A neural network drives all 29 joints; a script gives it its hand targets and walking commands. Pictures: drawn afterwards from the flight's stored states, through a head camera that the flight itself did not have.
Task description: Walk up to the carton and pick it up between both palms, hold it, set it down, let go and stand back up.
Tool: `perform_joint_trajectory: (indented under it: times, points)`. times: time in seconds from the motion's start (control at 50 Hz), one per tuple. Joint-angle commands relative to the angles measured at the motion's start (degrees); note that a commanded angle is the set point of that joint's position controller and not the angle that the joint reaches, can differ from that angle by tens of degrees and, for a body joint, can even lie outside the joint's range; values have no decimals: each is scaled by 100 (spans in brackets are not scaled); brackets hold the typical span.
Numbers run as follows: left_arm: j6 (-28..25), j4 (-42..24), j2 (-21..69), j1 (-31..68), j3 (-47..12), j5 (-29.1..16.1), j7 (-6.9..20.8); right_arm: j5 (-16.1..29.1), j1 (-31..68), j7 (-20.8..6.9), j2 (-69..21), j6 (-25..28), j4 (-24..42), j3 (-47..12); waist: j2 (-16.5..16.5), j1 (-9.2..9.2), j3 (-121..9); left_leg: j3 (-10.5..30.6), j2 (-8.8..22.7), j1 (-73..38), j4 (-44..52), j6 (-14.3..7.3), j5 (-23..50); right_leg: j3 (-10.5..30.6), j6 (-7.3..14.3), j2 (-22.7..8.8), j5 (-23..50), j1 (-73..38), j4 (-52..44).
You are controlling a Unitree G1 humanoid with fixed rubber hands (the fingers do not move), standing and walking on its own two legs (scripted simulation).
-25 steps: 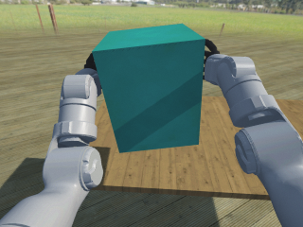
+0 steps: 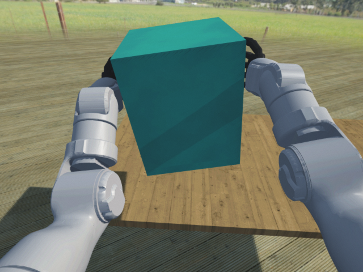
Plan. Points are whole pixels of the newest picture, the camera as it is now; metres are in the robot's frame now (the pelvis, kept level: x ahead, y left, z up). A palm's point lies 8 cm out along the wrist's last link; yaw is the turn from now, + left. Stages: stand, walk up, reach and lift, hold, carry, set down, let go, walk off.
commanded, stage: set down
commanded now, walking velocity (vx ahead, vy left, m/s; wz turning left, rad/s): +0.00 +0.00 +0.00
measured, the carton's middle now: (183, 95) +0.39 +0.00 +0.29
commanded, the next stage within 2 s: none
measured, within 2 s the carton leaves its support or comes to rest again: neither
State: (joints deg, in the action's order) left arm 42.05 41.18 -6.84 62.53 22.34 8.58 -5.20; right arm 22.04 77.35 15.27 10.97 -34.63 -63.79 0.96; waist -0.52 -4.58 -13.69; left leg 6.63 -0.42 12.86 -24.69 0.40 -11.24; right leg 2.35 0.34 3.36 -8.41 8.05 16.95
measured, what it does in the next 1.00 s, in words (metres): stands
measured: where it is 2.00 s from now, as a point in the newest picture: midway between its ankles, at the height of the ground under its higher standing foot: outside the picture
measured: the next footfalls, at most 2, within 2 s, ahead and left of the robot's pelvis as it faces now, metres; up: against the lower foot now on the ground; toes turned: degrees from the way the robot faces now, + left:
none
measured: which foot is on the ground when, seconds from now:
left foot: down 0.00-1.00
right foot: down 0.00-1.00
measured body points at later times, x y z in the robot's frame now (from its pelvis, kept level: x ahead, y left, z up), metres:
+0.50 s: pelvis +0.01 +0.00 +0.00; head -0.05 +0.03 +0.45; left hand +0.44 +0.16 +0.24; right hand +0.43 -0.13 +0.27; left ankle +0.02 +0.12 -0.75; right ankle +0.01 -0.12 -0.75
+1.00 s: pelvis +0.02 +0.00 +0.00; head -0.04 +0.02 +0.45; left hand +0.44 +0.15 +0.24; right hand +0.43 -0.15 +0.26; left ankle +0.02 +0.12 -0.75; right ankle +0.01 -0.12 -0.75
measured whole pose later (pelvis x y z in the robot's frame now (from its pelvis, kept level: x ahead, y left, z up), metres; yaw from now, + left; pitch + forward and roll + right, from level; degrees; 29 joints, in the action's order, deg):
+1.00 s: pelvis +0.02 +0.00 +0.00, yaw +0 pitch -3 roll -1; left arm 27.9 44.2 -5.4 56.4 21.8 11.1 -6.2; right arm 12.1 65.8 10.2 5.6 -16.0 -64.8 6.0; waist 1.2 -4.8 -5.8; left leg 5.7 -0.4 6.7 -21.5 0.4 -11.6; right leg 1.6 0.6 2.6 -9.5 2.7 15.4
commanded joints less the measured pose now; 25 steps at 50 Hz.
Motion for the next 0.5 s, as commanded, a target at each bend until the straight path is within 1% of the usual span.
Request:
perform_joint_trajectory:
  times: [0.0, 0.02, 0.06, 0.08, 0.1, 0.14, 0.16, 0.18, 0.2, 0.22, 0.24, 0.26, 0.28, 0.3, 0.34, 0.38, 0.42, 0.44, 0.46, 0.48]
  points:
    - [-934, -374, 3026, 5838, -1143, -624, 888, 213, 4057, -918, -3638, 724, 797, 237, -251, -77, -1195, -303, -81, -801, 609, 167, 262, -215, -226, -32, 8, -229, -383]
    - [-1030, -490, 2978, 5710, -1082, -535, 900, 89, 3874, -928, -3625, 855, 711, 256, -204, -75, -1338, -336, -86, -918, 621, 166, 499, -245, -223, -13, 215, -409, -339]
    - [-1084, -325, 2812, 5256, -890, -327, 958, -73, 3679, -935, -3481, 1059, 567, 276, -75, -41, -1187, -367, -90, -1067, 608, 183, 951, -305, -222, -4, 616, -706, -345]
    - [-1103, -250, 2782, 5221, -844, -265, 990, -146, 3788, -939, -3460, 1179, 699, 294, -10, -4, -1199, -409, -111, -1049, 640, 178, 918, -324, -238, -10, 542, -736, -402]
    - [-1147, -275, 2844, 5160, -921, -260, 1004, -229, 3829, -950, -3478, 1306, 825, 312, -41, -29, -1263, -440, -119, -1111, 613, 191, 1016, -346, -232, -9, 598, -763, -393]
    - [-1279, -544, 3130, 5210, -1340, -436, 982, -268, 4071, -954, -3491, 1610, 1351, 173, -256, -121, -1765, -448, -133, -1506, 400, 301, 1608, -423, -214, 36, 998, -779, -353]
    - [-1332, -753, 3273, 5086, -1458, -464, 950, -203, 3979, -946, -3603, 1718, 1543, -51, -309, -133, -1874, -447, -148, -1713, 276, 323, 2013, -433, -221, 44, 1327, -861, -321]
    - [-1374, -982, 3375, 5152, -1684, -571, 926, -75, 4051, -934, -3614, 1813, 1799, -231, -450, -177, -2208, -440, -156, -1898, 169, 386, 2359, -434, -218, 49, 1607, -963, -292]
    - [-1400, -1128, 3475, 5272, -1898, -626, 891, -30, 4122, -920, -3642, 1875, 1985, -315, -554, -272, -2363, -419, -166, -1967, 96, 440, 2488, -466, -219, 70, 1667, -918, -291]
    - [-1409, -1015, 3483, 5162, -1829, -573, 884, -69, 4070, -913, -3632, 1884, 1916, -327, -487, -233, -2028, -407, -175, -1913, 133, 385, 2297, -491, -234, 54, 1435, -789, -344]
    - [-1443, -1129, 3515, 5184, -1915, -593, 876, -112, 3913, -922, -3644, 1904, 1846, -323, -475, -295, -1927, -409, -157, -1900, 184, 390, 2162, -495, -236, 49, 1299, -711, -354]
    - [-1439, -994, 3525, 5097, -1953, -585, 870, -181, 4035, -929, -3601, 1972, 2011, -347, -367, -257, -1861, -411, -156, -1814, 235, 338, 1911, -506, -229, 38, 1095, -682, -376]
    - [-1451, -1130, 3620, 5050, -2129, -643, 848, -180, 3971, -927, -3617, 2008, 2081, -354, -475, -304, -1933, -382, -130, -1908, 188, 391, 2100, -513, -207, 41, 1270, -674, -324]
    - [-1463, -1214, 3708, 5071, -2241, -727, 829, -179, 4044, -929, -3635, 2045, 2271, -395, -461, -320, -2021, -378, -125, -1974, 156, 413, 2151, -525, -213, 58, 1243, -627, -335]
    - [-1522, -1515, 3814, 5102, -2425, -838, 758, -58, 4026, -924, -3812, 2069, 2567, -692, -513, -272, -2336, -359, -147, -2064, 8, 449, 2539, -514, -249, 61, 1691, -759, -218]
    - [-1582, -1774, 3892, 5325, -2555, -920, 706, 0, 4057, -930, -3940, 2068, 2745, -817, -556, -244, -2612, -328, -172, -2024, -17, 445, 2465, -481, -274, 43, 1766, -789, -158]
    - [-1609, -1713, 3997, 5374, -2643, -966, 654, -67, 4182, -951, -3977, 2076, 2875, -805, -546, -239, -2681, -316, -166, -2045, -39, 424, 2362, -499, -267, 51, 1699, -645, -141]
    - [-1606, -1613, 3901, 5283, -2565, -954, 663, -53, 4079, -945, -4050, 2030, 2811, -867, -443, -228, -2598, -322, -176, -2043, -63, 373, 2371, -466, -288, 29, 1878, -687, -139]
    - [-1620, -1762, 3996, 5235, -2661, -986, 660, -11, 4002, -938, -4064, 2037, 2861, -894, -523, -259, -2756, -305, -172, -2072, -76, 409, 2488, -467, -292, 36, 2103, -770, -75]
    - [-1628, -1921, 3993, 5226, -2706, -1020, 638, 58, 3895, -929, -4086, 2015, 2852, -986, -570, -239, -2872, -282, -168, -2140, -124, 461, 2725, -472, -294, 72, 2299, -862, -15]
